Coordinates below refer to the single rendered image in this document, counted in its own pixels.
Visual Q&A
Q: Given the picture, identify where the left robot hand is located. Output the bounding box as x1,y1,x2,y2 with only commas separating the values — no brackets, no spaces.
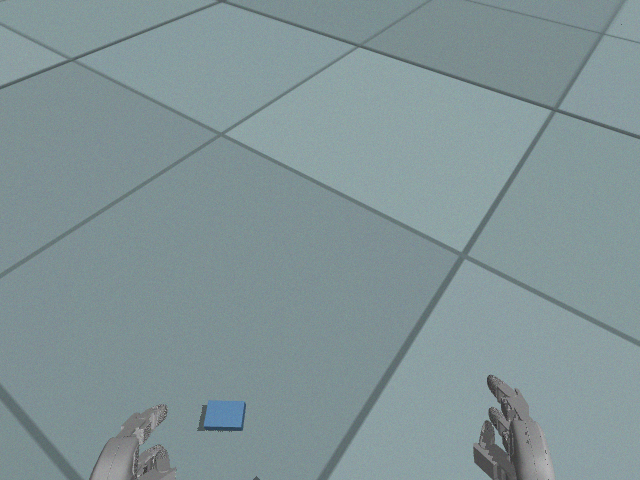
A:
89,404,176,480

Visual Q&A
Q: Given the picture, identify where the right robot hand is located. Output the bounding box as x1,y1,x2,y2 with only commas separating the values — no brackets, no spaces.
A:
473,375,556,480

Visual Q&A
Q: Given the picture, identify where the small box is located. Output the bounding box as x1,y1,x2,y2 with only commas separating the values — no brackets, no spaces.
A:
203,400,246,431

